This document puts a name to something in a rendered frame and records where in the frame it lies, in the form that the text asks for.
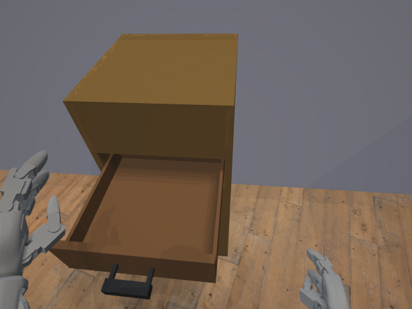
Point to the left robot forearm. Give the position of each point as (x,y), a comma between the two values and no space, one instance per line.
(12,289)

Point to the handle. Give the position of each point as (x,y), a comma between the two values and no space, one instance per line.
(125,288)

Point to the robot left hand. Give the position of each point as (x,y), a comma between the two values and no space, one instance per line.
(18,199)

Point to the robot right hand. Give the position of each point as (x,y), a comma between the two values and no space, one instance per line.
(331,293)

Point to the drawer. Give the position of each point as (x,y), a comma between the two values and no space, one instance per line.
(150,211)

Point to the cabinet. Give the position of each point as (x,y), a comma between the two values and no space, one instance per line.
(162,95)

